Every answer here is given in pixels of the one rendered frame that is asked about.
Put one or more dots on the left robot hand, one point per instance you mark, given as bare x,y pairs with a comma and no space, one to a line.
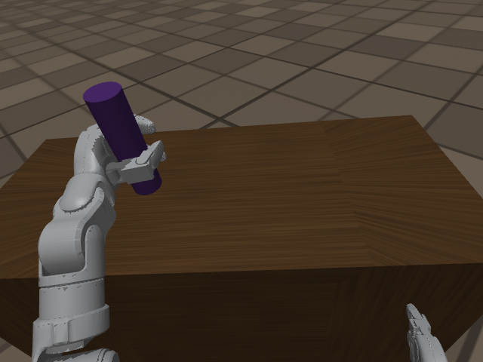
94,155

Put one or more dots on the can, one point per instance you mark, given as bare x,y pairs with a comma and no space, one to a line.
112,112

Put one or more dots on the right robot hand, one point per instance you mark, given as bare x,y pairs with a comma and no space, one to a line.
423,346

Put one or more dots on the left robot arm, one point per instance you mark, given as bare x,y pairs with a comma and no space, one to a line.
71,267

